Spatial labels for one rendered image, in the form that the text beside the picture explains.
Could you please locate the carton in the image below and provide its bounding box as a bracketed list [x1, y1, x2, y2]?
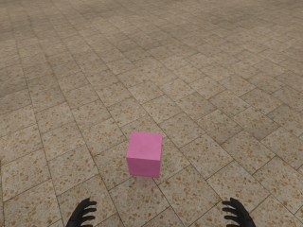
[126, 131, 163, 178]

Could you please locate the left robot hand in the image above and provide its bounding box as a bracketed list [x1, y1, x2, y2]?
[65, 198, 97, 227]

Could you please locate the right robot hand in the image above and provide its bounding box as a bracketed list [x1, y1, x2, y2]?
[222, 198, 257, 227]

